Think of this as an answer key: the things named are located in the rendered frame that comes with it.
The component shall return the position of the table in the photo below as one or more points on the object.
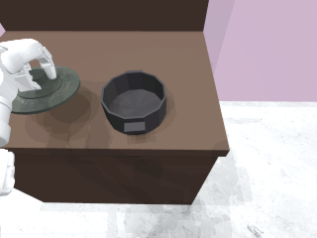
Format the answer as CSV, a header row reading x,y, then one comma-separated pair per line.
x,y
72,154

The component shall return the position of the left robot hand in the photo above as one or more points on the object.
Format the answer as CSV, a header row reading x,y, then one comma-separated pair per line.
x,y
29,50

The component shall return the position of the right robot hand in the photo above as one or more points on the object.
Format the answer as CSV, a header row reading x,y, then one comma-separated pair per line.
x,y
258,231

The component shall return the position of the pot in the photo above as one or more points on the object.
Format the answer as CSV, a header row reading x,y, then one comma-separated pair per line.
x,y
134,102

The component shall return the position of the left robot upper arm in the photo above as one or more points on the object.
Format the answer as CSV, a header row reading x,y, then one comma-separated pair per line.
x,y
7,171

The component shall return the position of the knob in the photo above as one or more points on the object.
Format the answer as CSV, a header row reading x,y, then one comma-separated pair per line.
x,y
39,76

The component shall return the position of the robot left forearm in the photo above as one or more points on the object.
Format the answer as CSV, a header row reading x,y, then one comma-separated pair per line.
x,y
11,63

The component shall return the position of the lid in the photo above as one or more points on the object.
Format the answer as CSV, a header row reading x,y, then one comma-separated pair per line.
x,y
52,94

